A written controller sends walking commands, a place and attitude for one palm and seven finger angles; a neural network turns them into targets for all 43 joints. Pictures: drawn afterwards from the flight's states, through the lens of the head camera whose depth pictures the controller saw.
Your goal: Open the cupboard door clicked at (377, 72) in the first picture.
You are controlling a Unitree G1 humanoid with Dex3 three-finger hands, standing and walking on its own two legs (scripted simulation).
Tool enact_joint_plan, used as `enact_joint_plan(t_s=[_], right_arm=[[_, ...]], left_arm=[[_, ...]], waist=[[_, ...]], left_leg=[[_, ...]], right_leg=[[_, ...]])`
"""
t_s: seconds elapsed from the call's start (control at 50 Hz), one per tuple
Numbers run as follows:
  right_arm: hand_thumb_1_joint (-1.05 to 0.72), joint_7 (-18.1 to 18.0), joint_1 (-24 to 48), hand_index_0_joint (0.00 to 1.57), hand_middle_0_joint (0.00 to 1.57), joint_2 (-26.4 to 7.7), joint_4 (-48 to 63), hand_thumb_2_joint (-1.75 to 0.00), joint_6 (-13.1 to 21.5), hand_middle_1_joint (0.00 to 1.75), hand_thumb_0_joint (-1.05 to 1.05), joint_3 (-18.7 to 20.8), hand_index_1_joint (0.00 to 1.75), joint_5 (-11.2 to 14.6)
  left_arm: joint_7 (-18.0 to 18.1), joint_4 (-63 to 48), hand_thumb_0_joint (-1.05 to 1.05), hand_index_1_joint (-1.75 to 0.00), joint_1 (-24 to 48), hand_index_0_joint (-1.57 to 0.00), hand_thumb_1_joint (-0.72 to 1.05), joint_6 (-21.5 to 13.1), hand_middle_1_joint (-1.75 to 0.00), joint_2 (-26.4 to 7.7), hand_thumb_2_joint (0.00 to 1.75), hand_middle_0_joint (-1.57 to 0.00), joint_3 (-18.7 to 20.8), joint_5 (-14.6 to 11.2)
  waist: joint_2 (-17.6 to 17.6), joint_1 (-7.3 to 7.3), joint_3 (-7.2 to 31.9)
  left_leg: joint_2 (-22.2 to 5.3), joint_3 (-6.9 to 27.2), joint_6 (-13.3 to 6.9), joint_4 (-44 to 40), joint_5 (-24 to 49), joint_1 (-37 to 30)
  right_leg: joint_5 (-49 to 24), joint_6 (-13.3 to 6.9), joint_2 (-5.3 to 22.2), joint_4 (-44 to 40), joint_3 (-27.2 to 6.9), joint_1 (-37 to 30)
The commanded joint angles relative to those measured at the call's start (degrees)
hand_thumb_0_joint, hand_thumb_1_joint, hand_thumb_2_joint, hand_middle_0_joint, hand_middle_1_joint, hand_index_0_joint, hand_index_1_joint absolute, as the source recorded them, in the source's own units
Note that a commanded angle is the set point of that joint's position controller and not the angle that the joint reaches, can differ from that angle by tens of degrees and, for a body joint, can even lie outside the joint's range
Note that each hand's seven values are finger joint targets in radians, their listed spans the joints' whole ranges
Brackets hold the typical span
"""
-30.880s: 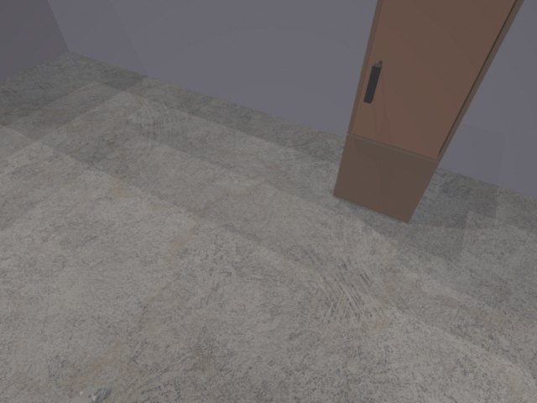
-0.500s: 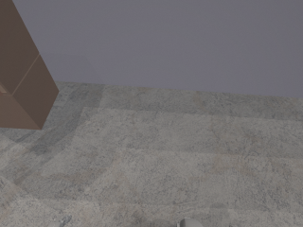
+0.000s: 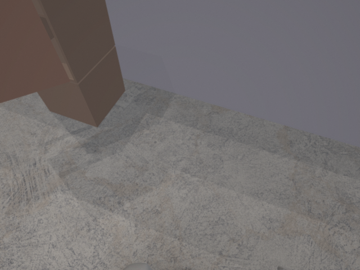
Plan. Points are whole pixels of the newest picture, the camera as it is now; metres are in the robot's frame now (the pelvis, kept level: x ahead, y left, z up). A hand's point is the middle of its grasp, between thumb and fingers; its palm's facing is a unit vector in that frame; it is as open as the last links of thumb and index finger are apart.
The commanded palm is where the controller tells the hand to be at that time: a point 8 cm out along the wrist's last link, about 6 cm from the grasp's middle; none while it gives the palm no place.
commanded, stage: turn to face it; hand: left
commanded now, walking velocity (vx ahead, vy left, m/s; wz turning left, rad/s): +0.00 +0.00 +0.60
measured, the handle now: out of the picture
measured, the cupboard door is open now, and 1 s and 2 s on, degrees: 51 51 51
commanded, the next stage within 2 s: take the last steps up to it in 0.70 s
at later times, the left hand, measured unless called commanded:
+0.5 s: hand out of the picture +0.06 +0.19 -0.14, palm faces +0.29 -0.91 -0.30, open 7.4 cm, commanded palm none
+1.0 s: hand out of the picture -0.05 +0.19 -0.16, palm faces +0.50 -0.84 -0.20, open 7.4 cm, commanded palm none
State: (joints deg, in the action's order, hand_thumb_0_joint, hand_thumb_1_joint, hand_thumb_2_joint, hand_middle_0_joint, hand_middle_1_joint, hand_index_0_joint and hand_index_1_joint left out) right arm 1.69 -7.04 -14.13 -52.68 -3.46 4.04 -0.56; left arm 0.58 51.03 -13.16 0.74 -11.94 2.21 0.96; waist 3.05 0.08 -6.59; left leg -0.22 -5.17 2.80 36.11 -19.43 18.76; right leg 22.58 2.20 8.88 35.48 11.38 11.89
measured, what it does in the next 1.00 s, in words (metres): steps on the spot, turning left: left foot, then right foot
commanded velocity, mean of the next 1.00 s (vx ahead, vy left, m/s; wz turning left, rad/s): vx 0.07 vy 0.03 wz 0.39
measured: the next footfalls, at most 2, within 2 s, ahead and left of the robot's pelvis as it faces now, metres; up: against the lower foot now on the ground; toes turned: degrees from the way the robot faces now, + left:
left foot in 0.02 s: +0.06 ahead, +0.11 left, +0.00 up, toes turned +5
right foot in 0.40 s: +0.08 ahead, -0.15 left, +0.00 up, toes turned +12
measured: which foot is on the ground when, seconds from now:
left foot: up 0.00-0.00, down 0.02-0.40, up 0.42-0.76, down 0.78-1.00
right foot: down 0.00-0.02, up 0.04-0.38, down 0.40-0.78, up 0.80-1.00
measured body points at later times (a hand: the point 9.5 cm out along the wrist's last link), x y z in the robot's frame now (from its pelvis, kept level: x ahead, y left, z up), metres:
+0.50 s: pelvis +0.01 -0.04 +0.00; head +0.06 -0.06 +0.45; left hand +0.04 +0.23 -0.12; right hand +0.16 -0.28 -0.15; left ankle -0.02 +0.09 -0.67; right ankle +0.04 -0.16 -0.73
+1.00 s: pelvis +0.01 -0.01 +0.01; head +0.03 +0.03 +0.46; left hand -0.07 +0.24 -0.15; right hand +0.20 -0.18 -0.12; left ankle -0.03 +0.06 -0.73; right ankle +0.05 -0.16 -0.65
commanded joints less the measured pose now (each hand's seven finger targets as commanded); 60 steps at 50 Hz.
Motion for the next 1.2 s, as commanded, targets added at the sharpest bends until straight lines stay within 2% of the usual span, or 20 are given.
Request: enact_joint_plan(t_s=[0.0, 0.04, 0.08, 0.28, 0.34, 0.36, 0.38, 0.4, 0.46, 0.5, 0.66, 0.72, 0.74, 0.76, 0.78, 0.88, 1.04, 1.1, 1.16, 1.18], right_arm=[[-0.90, -1.2, -12.5, 0.20, 0.20, -15.7, 2.0, -0.90, 2.1, 0.30, 0.00, 3.8, 0.30, -0.7], [-0.90, -2.0, -10.3, 0.20, 0.20, -14.2, 2.3, -0.90, 2.2, 0.30, 0.00, 3.0, 0.30, -1.0], [-0.90, -2.6, -3.9, 0.20, 0.20, -11.9, 4.1, -0.90, 2.3, 0.30, 0.00, 2.5, 0.30, -1.0], [-0.90, -2.2, -2.3, 0.20, 0.20, -11.5, 4.2, -0.90, 1.9, 0.30, 0.00, 2.7, 0.30, -1.1], [-0.90, -2.0, 0.6, 0.20, 0.20, -10.4, 5.0, -0.90, 1.4, 0.30, 0.00, 2.8, 0.30, -0.5], [-0.90, -1.8, 0.7, 0.20, 0.20, -7.7, 5.7, -0.90, 1.4, 0.30, 0.00, 2.5, 0.30, 0.0], [-0.90, -1.6, 0.6, 0.20, 0.20, -4.1, 6.8, -0.90, 1.5, 0.30, 0.00, 1.9, 0.30, 0.2], [-0.90, -1.3, 1.2, 0.20, 0.20, -6.4, 7.0, -0.90, 1.3, 0.30, 0.00, 2.4, 0.30, -0.2], [-0.90, -0.6, -1.5, 0.20, 0.20, -5.6, 3.3, -0.90, 0.1, 0.30, 0.00, 2.4, 0.30, -0.8], [-0.90, -0.3, -1.5, 0.20, 0.20, -4.1, 3.3, -0.90, 0.1, 0.30, 0.00, 1.7, 0.30, -0.4], [-0.90, -0.9, 2.7, 0.20, 0.20, -1.2, 2.7, -0.90, 1.3, 0.30, 0.00, -0.2, 0.30, 0.2], [-0.90, -1.2, -3.0, 0.20, 0.20, -2.9, 0.7, -0.90, 2.1, 0.30, 0.00, -0.1, 0.30, 0.1], [-0.90, -1.4, -5.1, 0.20, 0.20, -6.9, 0.3, -0.90, 2.7, 0.30, 0.00, 0.7, 0.30, -0.3], [-0.90, -1.9, -7.7, 0.20, 0.20, -11.8, 0.0, -0.90, 2.8, 0.30, 0.00, 1.8, 0.30, -0.8], [-0.90, -2.5, -8.1, 0.20, 0.20, -12.4, -0.6, -0.90, 2.1, 0.30, 0.00, 1.6, 0.30, -1.0], [-0.90, -3.5, -6.5, 0.20, 0.20, -7.4, -0.4, -0.90, 4.0, 0.30, 0.00, -0.2, 0.30, -0.8], [-0.90, -2.9, -10.9, 0.20, 0.20, -6.5, -2.6, -0.90, 5.1, 0.30, 0.00, 0.0, 0.30, -0.9], [-0.90, -2.5, -10.5, 0.20, 0.20, -6.7, -3.0, -0.90, 5.0, 0.30, 0.00, 0.1, 0.30, -1.0], [-0.90, -2.4, -7.9, 0.20, 0.20, -5.8, -2.9, -0.90, 4.8, 0.30, 0.00, 0.0, 0.30, -0.5], [-0.90, -2.1, -7.6, 0.20, 0.20, -3.2, -2.5, -0.90, 5.1, 0.30, 0.00, -0.3, 0.30, 0.0]], left_arm=[[0.4, -7.2, 0.00, -0.30, 4.6, -0.20, 0.90, 0.0, -0.30, -6.3, 0.90, -0.20, 2.2, -0.5], [0.8, -7.4, 0.00, -0.30, 7.1, -0.20, 0.90, 0.9, -0.30, -8.0, 0.90, -0.20, 2.7, -0.1], [0.4, -5.1, 0.00, -0.30, 6.2, -0.20, 0.90, 1.3, -0.30, -7.8, 0.90, -0.20, 3.0, 0.2], [0.1, -5.1, 0.00, -0.30, 4.5, -0.20, 0.90, 0.8, -0.30, -6.7, 0.90, -0.20, 2.4, -0.2], [0.4, -3.7, 0.00, -0.30, -1.2, -0.20, 0.90, 0.1, -0.30, -8.0, 0.90, -0.20, 3.0, -0.4], [0.8, -3.5, 0.00, -0.30, -3.4, -0.20, 0.90, -0.5, -0.30, -11.0, 0.90, -0.20, 3.8, 0.1], [1.2, -3.8, 0.00, -0.30, -3.8, -0.20, 0.90, -1.0, -0.30, -15.8, 0.90, -0.20, 4.6, 0.9], [1.4, -4.5, 0.00, -0.30, -2.2, -0.20, 0.90, -0.8, -0.30, -16.1, 0.90, -0.20, 4.2, 0.6], [1.2, -5.8, 0.00, -0.30, 4.9, -0.20, 0.90, -1.0, -0.30, -9.6, 0.90, -0.20, 2.4, 0.0], [1.2, -5.1, 0.00, -0.30, 3.0, -0.20, 0.90, -1.3, -0.30, -8.8, 0.90, -0.20, 2.1, 0.1], [1.1, -0.3, 0.00, -0.30, -5.1, -0.20, 0.90, -1.7, -0.30, -11.7, 0.90, -0.20, 3.2, 0.7], [0.8, 0.1, 0.00, -0.30, -2.1, -0.20, 0.90, -1.2, -0.30, -10.7, 0.90, -0.20, 3.3, -0.1], [0.7, -0.6, 0.00, -0.30, -2.0, -0.20, 0.90, -0.8, -0.30, -8.5, 0.90, -0.20, 2.9, -0.6], [0.5, -1.9, 0.00, -0.30, -1.2, -0.20, 0.90, -0.3, -0.30, -4.7, 0.90, -0.20, 1.6, -0.8], [0.9, -1.9, 0.00, -0.30, 0.7, -0.20, 0.90, 0.5, -0.30, -5.5, 0.90, -0.20, 1.4, -0.4], [-0.7, 1.1, 0.00, -0.30, 2.0, -0.20, 0.90, 0.3, -0.30, -5.4, 0.90, -0.20, 2.1, 0.4], [-1.9, -0.2, 0.00, -0.30, 6.3, -0.20, 0.90, -0.8, -0.30, -4.0, 0.90, -0.20, 1.8, 0.6], [-1.9, -0.2, 0.00, -0.30, 5.4, -0.20, 0.90, -1.5, -0.30, -3.7, 0.90, -0.20, 1.6, 0.4], [-1.7, 3.1, 0.00, -0.30, -3.5, -0.20, 0.90, -2.0, -0.30, -4.5, 0.90, -0.20, 2.5, 0.5], [-1.1, 4.6, 0.00, -0.30, -8.6, -0.20, 0.90, -2.6, -0.30, -7.7, 0.90, -0.20, 3.4, 0.9]], waist=[[-20.3, 6.66, 14.0], [-11.7, 5.42, 12.3], [-14.1, 2.69, 8.2], [-11.8, 1.02, 9.1], [-11.5, -2.15, 9.4], [-3.4, -3.34, 9.7], [14.1, -3.78, 9.0], [12.6, -3.31, 8.2], [10.1, 1.16, 4.7], [10.2, 0.74, 5.9], [9.0, -2.64, 8.0], [6.0, 1.05, 9.1], [-4.5, 2.14, 11.0], [-19.3, 3.23, 11.3], [-16.3, 3.67, 11.4], [-12.0, 1.13, 7.7], [-10.3, 1.76, 4.2], [-10.0, 0.78, 4.8], [-5.7, -3.96, 5.3], [2.7, -6.35, 6.5]], left_leg=[[-22.9, 31.1, -15.0, -14.0, 42.7, -21.0], [-20.8, 27.8, -16.5, -15.4, 27.1, -14.8], [-15.8, 24.2, -13.4, -17.2, 18.3, -7.5], [-10.8, 24.9, -11.6, -15.0, 17.0, -4.2], [-7.2, 23.9, -8.6, -10.4, 12.9, 4.2], [-2.8, 20.3, -5.5, -3.4, 4.9, 10.8], [5.6, 8.7, -0.7, 11.0, -10.3, 17.9], [2.9, 9.4, -1.0, 23.8, -15.5, 15.4], [-0.3, 8.3, 0.0, 34.6, -5.6, 15.0], [-0.5, 6.2, 0.7, 31.0, -4.6, 14.4], [1.3, 0.4, 0.0, 5.2, -6.6, 4.4], [0.4, 1.5, -1.5, -10.5, 7.7, -9.4], [-7.4, 10.2, -4.3, -14.1, 18.0, -17.1], [-20.6, 26.1, -11.6, -15.9, 36.5, -19.7], [-22.7, 24.9, -16.1, -15.2, 38.7, -15.4], [-14.0, 19.3, -13.8, -19.1, 20.7, -14.7], [-12.0, 19.7, -14.9, -23.8, 3.0, -11.9], [-11.1, 19.7, -14.4, -22.2, 1.0, -8.7], [-6.2, 15.5, -10.8, -14.0, -4.9, 3.5], [-0.9, 9.7, -7.8, -3.6, -7.9, 12.7]], right_leg=[[16.4, 3.0, -2.4, 27.4, -4.7, 21.4], [11.7, 1.7, -1.5, 31.9, -11.3, 21.8], [5.2, 2.1, -1.8, 31.6, -12.5, 20.6], [1.8, 1.9, -7.6, 8.0, -9.9, 8.4], [-7.4, 1.3, -8.3, -6.9, -9.4, -4.8], [-4.8, -0.4, -1.3, -16.1, -16.4, -11.2], [-5.2, -6.6, 14.1, -22.1, -33.0, -12.2], [-8.4, -11.0, 20.0, -22.9, -34.0, -3.9], [-16.7, -8.8, 9.6, -19.0, -19.5, 0.0], [-27.7, -8.0, 8.0, -16.8, -13.6, -3.4], [-44.8, -9.1, 10.2, -10.6, -11.7, -10.3], [-33.3, -4.6, 8.0, -4.7, -8.1, -2.2], [-20.6, -1.3, 3.9, 2.5, -4.7, 5.9], [10.5, 2.3, -2.2, 12.4, -3.3, 15.8], [15.0, 1.1, -2.5, 19.3, -8.9, 13.8], [2.8, 0.2, -3.7, 29.4, -10.8, 20.5], [1.1, 0.2, -4.0, 14.9, -7.7, 18.0], [1.4, -0.1, -5.8, 4.9, -6.3, 10.1], [-5.3, -0.8, -6.7, -8.1, -5.9, -9.2], [1.1, -2.5, 0.4, -14.7, -14.4, -19.5]])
